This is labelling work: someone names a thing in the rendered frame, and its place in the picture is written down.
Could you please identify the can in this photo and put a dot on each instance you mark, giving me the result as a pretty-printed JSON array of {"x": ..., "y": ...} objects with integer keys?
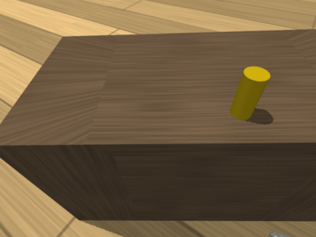
[{"x": 249, "y": 91}]

